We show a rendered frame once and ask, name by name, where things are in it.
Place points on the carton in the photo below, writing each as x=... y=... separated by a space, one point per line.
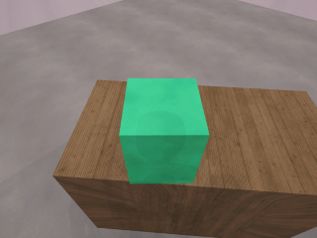
x=163 y=131

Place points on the pedestal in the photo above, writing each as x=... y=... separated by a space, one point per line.
x=257 y=177

